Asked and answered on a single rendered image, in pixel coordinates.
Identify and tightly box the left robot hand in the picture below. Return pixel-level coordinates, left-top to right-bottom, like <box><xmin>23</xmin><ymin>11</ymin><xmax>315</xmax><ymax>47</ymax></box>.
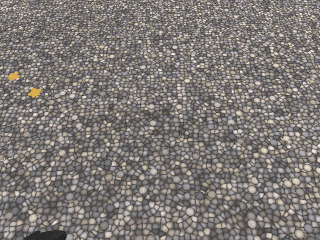
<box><xmin>23</xmin><ymin>230</ymin><xmax>67</xmax><ymax>240</ymax></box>

